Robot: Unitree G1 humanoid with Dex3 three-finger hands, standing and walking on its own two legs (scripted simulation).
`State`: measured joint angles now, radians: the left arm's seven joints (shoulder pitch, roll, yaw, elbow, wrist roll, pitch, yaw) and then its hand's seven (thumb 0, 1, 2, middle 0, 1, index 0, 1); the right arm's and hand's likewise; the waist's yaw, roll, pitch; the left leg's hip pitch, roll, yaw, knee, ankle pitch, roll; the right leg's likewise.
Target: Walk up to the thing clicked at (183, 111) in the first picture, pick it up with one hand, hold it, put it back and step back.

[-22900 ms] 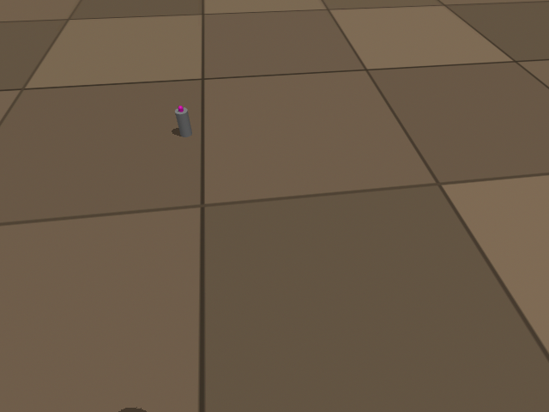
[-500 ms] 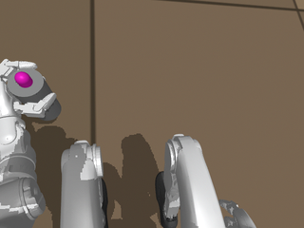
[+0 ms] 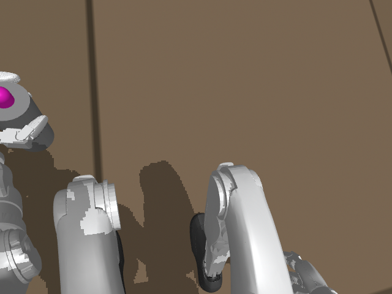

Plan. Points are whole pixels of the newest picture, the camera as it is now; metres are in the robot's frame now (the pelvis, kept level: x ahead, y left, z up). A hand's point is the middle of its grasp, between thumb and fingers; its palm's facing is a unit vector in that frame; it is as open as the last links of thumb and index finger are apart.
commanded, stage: crouch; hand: left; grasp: from the side
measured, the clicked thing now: (19, 118) +0.44 +0.29 -0.11
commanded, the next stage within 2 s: lower in 0.06 s
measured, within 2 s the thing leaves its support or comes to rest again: neither
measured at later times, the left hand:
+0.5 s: hand (32, 121) +0.45 +0.29 -0.15, palm faces +0.29 -0.96 -0.03, open 9.7 cm
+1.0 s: hand (38, 121) +0.46 +0.29 -0.19, palm faces +0.30 -0.95 -0.02, open 9.7 cm
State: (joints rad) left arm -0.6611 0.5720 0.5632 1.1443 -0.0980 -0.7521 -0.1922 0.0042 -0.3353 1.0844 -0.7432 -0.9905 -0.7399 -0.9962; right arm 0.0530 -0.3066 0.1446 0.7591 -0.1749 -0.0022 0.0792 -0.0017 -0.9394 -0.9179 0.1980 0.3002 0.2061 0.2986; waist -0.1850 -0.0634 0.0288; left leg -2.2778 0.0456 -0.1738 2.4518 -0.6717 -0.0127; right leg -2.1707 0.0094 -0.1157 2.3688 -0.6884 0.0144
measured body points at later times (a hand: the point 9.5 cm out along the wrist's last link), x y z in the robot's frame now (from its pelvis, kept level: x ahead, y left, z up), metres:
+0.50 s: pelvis +0.00 +0.00 -0.02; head +0.24 +0.12 +0.34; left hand +0.43 +0.34 -0.15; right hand +0.10 -0.27 -0.10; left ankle +0.08 +0.13 -0.29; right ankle +0.10 -0.12 -0.29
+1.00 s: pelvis -0.01 +0.01 -0.03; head +0.24 +0.15 +0.31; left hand +0.44 +0.34 -0.18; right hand +0.12 -0.26 -0.08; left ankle +0.08 +0.13 -0.29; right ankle +0.10 -0.12 -0.29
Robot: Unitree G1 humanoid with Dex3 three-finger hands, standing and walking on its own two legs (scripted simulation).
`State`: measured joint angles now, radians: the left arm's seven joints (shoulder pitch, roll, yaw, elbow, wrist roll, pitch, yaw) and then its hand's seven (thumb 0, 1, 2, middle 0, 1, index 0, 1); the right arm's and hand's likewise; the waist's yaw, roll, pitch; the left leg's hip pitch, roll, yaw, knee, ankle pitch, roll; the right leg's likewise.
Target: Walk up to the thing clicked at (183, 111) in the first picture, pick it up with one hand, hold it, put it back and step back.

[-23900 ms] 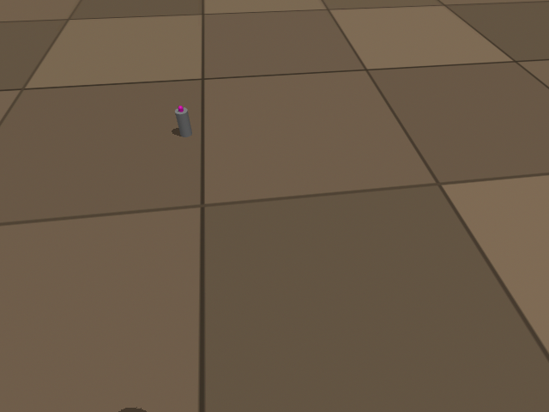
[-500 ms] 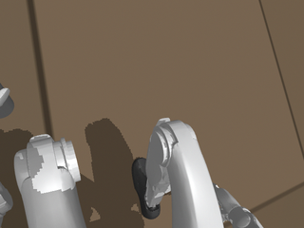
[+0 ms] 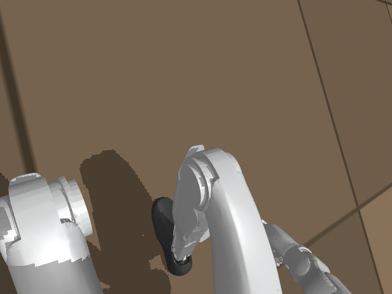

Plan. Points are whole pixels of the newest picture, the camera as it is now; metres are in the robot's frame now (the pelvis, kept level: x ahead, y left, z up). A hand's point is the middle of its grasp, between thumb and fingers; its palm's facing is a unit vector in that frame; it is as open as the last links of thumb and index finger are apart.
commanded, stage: loosen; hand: left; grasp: from the side
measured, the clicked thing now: out of the picture +0.43 +0.32 -0.19
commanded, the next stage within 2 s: open in 0.06 s
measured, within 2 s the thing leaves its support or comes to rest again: rests again in 1.08 s
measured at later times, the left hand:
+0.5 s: hand out of the picture +0.45 +0.33 -0.13, palm faces +0.40 -0.91 +0.02, open 14.1 cm
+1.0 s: hand out of the picture +0.44 +0.39 -0.07, palm faces +0.45 -0.89 -0.03, open 17.6 cm
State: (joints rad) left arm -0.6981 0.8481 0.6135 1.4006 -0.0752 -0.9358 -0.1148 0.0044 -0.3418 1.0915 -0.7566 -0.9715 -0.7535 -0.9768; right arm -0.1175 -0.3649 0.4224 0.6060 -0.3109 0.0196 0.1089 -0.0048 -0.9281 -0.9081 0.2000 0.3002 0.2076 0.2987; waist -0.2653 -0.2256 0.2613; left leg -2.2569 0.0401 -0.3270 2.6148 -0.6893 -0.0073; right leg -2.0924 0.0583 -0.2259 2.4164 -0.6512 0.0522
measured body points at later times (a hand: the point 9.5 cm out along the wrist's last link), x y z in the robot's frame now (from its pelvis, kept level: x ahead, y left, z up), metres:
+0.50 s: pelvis -0.01 +0.00 +0.00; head +0.22 +0.17 +0.35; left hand +0.42 +0.37 -0.13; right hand +0.15 -0.25 -0.04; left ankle +0.08 +0.13 -0.26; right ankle +0.13 -0.12 -0.26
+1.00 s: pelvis +0.00 +0.00 +0.01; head +0.21 +0.17 +0.37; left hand +0.41 +0.44 -0.07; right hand +0.16 -0.25 -0.04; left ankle +0.08 +0.13 -0.26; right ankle +0.13 -0.12 -0.26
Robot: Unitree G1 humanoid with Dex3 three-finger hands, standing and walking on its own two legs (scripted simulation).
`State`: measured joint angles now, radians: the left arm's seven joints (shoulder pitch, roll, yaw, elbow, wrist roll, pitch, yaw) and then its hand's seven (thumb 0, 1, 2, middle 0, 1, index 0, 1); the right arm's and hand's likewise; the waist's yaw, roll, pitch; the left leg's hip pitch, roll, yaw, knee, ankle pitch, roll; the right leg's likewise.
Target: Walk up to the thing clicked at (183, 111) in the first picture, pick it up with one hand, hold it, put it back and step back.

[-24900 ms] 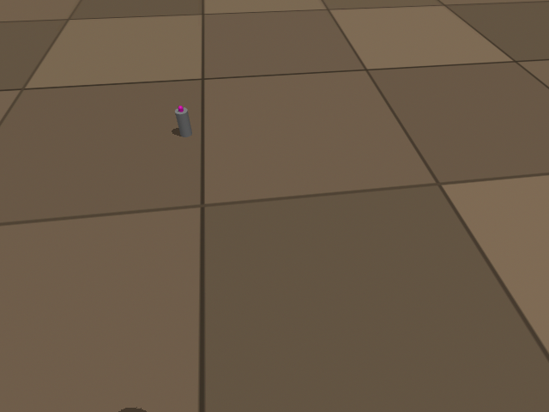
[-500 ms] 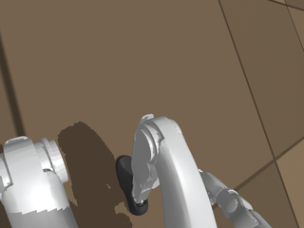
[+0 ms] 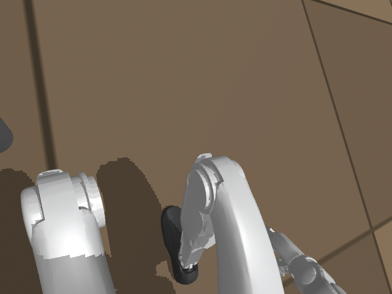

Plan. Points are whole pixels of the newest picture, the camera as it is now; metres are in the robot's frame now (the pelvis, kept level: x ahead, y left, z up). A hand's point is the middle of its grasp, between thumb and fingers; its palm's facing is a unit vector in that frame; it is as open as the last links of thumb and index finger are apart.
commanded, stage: rise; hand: left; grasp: from the side
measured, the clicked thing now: out of the picture +0.41 +0.32 -0.20
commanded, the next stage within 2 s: home in 0.14 s
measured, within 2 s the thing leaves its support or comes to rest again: rests again in 0.08 s
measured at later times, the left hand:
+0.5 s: hand out of the picture +0.33 +0.45 +0.02, palm faces +0.42 -0.76 -0.49, open 17.4 cm
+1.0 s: hand out of the picture +0.24 +0.32 +0.21, palm faces +0.38 -0.81 -0.44, open 17.3 cm
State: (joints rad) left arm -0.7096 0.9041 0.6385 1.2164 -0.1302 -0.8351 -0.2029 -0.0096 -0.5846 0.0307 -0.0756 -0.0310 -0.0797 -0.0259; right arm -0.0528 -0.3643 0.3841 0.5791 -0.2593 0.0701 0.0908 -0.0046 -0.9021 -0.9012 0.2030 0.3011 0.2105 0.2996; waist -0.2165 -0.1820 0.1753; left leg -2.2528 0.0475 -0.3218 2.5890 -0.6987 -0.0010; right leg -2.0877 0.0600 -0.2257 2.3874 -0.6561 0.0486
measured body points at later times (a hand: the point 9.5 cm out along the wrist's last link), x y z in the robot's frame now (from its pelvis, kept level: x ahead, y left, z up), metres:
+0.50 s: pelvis +0.01 -0.01 +0.07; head +0.20 +0.09 +0.47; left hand +0.30 +0.49 +0.05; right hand +0.17 -0.25 -0.05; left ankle +0.08 +0.13 -0.27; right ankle +0.13 -0.12 -0.27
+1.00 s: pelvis +0.05 -0.01 +0.31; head +0.17 +0.04 +0.74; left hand +0.22 +0.36 +0.24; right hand +0.30 -0.22 +0.21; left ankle +0.08 +0.13 -0.27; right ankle +0.12 -0.12 -0.27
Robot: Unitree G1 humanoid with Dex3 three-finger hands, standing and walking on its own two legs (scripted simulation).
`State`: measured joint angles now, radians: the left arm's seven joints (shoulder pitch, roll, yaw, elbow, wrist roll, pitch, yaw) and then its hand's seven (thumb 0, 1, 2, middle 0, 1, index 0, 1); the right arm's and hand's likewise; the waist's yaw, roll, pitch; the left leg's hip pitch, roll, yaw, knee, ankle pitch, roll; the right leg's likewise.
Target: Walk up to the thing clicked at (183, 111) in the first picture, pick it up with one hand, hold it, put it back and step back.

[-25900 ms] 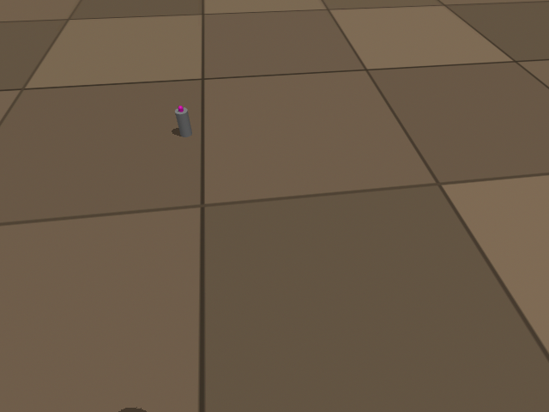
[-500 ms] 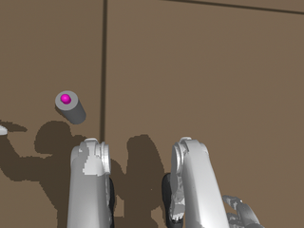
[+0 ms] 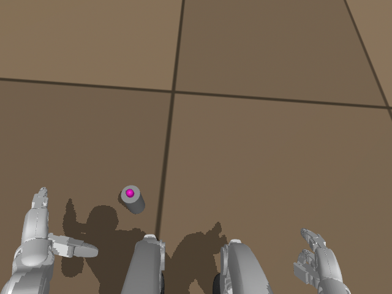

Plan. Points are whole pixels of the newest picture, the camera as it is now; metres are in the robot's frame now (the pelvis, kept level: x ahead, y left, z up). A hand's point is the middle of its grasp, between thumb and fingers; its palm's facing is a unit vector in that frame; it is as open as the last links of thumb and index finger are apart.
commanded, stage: home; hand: left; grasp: from the side
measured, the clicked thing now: (133, 199) +0.44 +0.24 -0.51
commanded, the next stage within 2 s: none
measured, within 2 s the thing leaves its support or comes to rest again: neither
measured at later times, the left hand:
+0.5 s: hand (68, 246) +0.21 +0.20 +0.06, palm faces +0.15 -0.94 -0.30, open 17.5 cm
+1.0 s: hand (69, 259) +0.19 +0.19 +0.06, palm faces +0.15 -0.95 -0.29, open 17.5 cm
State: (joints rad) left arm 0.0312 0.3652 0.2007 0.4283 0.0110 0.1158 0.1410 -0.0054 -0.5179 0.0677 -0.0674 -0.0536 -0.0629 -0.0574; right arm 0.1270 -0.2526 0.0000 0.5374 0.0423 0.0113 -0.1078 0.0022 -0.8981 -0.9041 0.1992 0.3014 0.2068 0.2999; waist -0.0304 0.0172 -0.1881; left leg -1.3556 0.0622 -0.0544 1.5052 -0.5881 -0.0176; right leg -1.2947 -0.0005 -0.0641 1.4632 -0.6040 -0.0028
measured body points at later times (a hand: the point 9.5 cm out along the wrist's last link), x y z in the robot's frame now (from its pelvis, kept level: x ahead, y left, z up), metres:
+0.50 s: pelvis +0.04 +0.01 +0.11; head +0.06 +0.01 +0.56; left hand +0.20 +0.25 +0.09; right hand +0.21 -0.22 +0.04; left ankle +0.05 +0.13 -0.57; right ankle +0.04 -0.12 -0.57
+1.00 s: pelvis +0.03 +0.00 +0.12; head +0.04 +0.01 +0.57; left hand +0.18 +0.24 +0.09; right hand +0.20 -0.23 +0.05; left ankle +0.05 +0.13 -0.57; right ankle +0.04 -0.12 -0.57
